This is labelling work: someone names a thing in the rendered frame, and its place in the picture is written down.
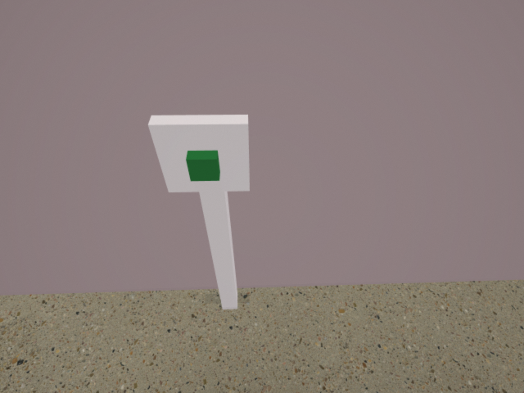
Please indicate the panel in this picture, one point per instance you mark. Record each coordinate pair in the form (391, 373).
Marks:
(173, 136)

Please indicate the button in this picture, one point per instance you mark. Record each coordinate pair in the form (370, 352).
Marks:
(203, 165)

